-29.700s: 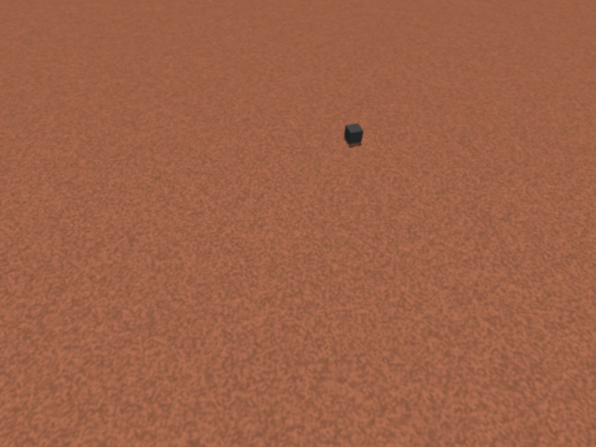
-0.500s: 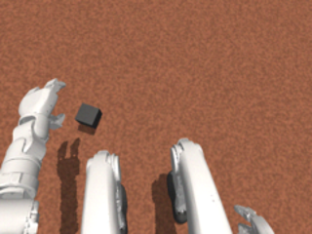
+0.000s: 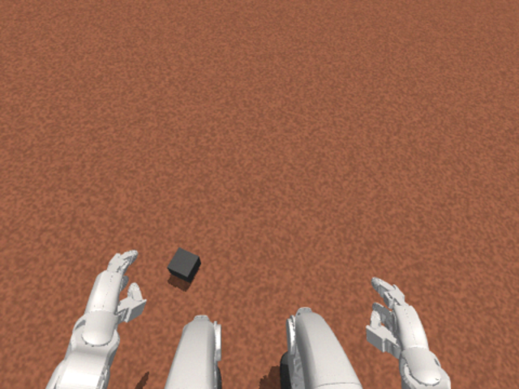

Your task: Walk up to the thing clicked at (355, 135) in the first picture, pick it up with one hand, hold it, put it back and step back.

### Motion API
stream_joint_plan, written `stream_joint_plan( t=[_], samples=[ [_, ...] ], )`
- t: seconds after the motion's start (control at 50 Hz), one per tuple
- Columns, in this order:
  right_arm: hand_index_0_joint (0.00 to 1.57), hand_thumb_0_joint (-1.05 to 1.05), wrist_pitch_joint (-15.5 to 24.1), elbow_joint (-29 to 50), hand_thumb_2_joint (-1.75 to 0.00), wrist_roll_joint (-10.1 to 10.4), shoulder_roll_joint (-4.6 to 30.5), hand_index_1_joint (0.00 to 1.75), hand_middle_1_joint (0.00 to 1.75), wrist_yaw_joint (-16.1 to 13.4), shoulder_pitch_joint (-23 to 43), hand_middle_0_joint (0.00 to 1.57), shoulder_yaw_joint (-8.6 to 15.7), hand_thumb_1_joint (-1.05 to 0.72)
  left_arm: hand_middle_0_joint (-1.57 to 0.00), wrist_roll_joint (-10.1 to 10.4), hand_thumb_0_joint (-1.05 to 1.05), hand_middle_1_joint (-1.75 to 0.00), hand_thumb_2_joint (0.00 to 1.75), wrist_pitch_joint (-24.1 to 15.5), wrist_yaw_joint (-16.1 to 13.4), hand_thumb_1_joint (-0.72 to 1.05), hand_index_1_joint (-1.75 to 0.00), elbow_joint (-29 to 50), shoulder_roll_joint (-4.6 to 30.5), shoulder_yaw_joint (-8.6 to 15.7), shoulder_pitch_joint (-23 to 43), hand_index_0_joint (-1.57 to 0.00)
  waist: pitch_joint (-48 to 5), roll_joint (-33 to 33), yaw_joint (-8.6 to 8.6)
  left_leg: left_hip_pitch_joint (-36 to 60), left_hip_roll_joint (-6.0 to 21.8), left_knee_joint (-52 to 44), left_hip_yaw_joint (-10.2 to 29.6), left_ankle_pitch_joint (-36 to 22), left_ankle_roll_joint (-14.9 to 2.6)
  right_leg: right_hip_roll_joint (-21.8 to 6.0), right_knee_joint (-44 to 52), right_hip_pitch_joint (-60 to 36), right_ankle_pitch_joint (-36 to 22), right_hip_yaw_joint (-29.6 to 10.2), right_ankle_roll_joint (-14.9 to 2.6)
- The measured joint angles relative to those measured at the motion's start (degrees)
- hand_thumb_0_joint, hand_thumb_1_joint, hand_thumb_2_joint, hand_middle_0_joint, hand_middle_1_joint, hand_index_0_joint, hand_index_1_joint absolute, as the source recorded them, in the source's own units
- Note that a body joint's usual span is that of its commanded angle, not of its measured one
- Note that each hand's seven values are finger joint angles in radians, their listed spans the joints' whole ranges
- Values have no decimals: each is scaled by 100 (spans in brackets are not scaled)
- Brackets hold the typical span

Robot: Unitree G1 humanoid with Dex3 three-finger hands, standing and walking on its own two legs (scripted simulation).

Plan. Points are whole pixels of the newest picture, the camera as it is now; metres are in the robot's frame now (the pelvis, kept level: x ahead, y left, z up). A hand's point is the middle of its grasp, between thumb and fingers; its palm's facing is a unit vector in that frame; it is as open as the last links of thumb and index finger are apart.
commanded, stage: home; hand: left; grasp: from above
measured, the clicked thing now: (184, 265) +0.48 +0.20 -0.58
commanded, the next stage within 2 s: none
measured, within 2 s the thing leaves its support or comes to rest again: neither
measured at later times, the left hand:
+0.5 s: hand (105, 319) +0.21 +0.18 +0.06, palm faces +0.08 -0.98 -0.21, open 7.4 cm
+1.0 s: hand (108, 319) +0.22 +0.18 +0.06, palm faces +0.07 -0.98 -0.20, open 7.4 cm
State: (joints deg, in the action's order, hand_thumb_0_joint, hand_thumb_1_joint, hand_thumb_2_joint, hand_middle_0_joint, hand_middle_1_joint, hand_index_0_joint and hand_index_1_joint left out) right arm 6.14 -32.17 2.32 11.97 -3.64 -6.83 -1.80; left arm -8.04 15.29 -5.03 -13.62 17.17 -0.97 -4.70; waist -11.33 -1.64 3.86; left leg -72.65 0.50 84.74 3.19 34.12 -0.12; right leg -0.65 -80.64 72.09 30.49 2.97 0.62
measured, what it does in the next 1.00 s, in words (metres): rises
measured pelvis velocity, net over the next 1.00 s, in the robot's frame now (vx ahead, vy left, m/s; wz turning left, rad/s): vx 0.06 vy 0.00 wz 0.02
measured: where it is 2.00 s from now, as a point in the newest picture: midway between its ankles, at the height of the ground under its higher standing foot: outside the picture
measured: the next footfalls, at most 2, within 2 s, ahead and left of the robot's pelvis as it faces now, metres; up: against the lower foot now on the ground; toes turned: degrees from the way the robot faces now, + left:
none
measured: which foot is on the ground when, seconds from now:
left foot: down 0.00-1.00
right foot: down 0.00-1.00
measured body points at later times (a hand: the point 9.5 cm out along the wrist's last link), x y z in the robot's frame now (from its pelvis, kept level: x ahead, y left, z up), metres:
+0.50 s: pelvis +0.06 +0.00 +0.10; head +0.07 +0.00 +0.55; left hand +0.21 +0.23 +0.08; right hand +0.22 -0.24 +0.04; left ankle +0.05 +0.11 -0.58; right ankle +0.07 -0.13 -0.58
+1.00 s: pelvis +0.06 +0.00 +0.10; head +0.07 +0.00 +0.55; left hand +0.21 +0.23 +0.07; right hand +0.22 -0.24 +0.04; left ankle +0.05 +0.11 -0.58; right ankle +0.07 -0.13 -0.58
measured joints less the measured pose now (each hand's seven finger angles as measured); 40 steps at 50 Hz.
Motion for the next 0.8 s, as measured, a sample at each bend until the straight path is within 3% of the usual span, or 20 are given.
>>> stream_joint_plan(
  t=[0.18,0.3,0.46,0.8],
  samples=[
    [20,2,100,71,-90,12,3,30,30,-358,-746,21,-109,-91,-21,825,1,-30,90,632,-4,90,-30,919,-305,216,-1124,-21,81,-60,5,1644,41,-1390,-7,-264,16,42,1401,-1659,-260,15,-10],
    [20,2,249,169,-90,-10,41,30,30,-588,-1133,21,-92,-91,-21,1163,1,-30,90,959,65,90,-30,1700,-450,289,-1935,-21,72,-139,-19,2618,77,-2191,-6,-425,14,80,2238,-2654,-432,28,-16],
    [20,2,512,258,-90,-96,67,30,30,-713,-1137,21,-20,-91,-20,1179,1,-30,90,1053,276,91,-30,2161,-448,293,-2496,-21,6,-173,-91,3274,73,-2684,8,-514,8,79,2745,-3331,-514,48,-11],
    [20,2,782,168,-90,-190,63,30,30,-652,-892,21,-34,-91,-20,1073,1,-30,90,990,427,91,-30,2030,-423,238,-2363,-20,199,-68,-205,3446,54,-2747,19,-521,22,60,2784,-3500,-501,58,-17]
  ],
)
